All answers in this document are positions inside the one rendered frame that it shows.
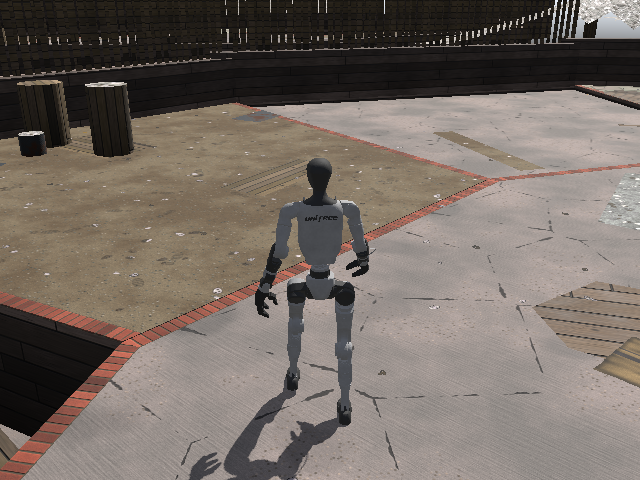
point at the robot left upper arm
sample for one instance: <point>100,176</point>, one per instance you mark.
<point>287,212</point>

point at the right robot hand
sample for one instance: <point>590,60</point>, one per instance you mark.
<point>359,272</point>

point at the robot left foot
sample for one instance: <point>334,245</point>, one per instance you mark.
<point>292,382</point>

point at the robot left shin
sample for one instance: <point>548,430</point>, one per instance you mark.
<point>293,348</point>

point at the robot right forearm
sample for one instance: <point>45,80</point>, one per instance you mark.
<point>363,257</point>

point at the left robot hand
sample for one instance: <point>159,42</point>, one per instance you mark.
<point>259,302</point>

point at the robot left forearm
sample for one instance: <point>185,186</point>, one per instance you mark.
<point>270,272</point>

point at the robot right upper arm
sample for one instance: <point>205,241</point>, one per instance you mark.
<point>351,211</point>

